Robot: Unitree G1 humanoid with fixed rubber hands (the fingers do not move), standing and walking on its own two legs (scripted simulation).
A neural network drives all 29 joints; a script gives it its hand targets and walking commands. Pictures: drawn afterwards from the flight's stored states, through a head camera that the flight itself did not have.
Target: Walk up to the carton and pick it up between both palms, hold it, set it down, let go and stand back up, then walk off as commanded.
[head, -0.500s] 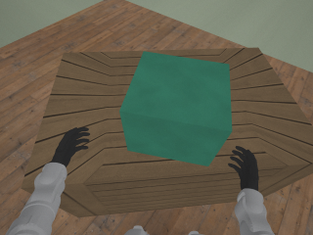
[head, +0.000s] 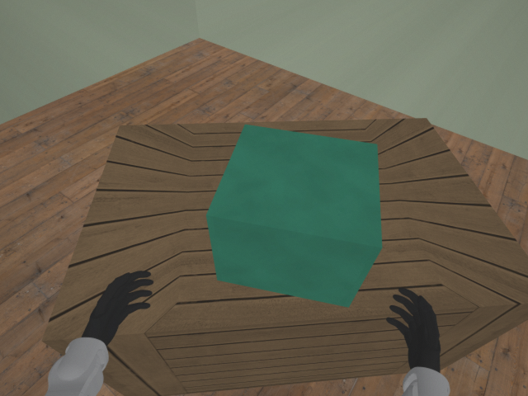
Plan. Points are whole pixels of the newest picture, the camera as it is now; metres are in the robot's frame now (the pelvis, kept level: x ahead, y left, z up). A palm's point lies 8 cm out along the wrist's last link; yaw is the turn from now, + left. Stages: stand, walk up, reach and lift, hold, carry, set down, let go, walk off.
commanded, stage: set down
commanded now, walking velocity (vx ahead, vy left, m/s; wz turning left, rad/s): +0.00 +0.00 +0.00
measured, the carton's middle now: (295, 213) +0.49 -0.02 -0.06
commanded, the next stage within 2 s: none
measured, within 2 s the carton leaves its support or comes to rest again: neither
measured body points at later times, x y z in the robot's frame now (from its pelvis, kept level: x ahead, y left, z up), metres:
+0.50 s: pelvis +0.00 -0.01 +0.00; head -0.03 +0.01 +0.45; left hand +0.19 +0.26 -0.03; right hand +0.20 -0.21 -0.03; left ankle +0.01 +0.08 -0.72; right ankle +0.02 -0.14 -0.72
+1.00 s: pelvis +0.02 -0.04 +0.01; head +0.03 -0.01 +0.46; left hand +0.19 +0.24 -0.07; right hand +0.19 -0.23 -0.06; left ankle +0.01 +0.08 -0.72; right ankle +0.02 -0.14 -0.72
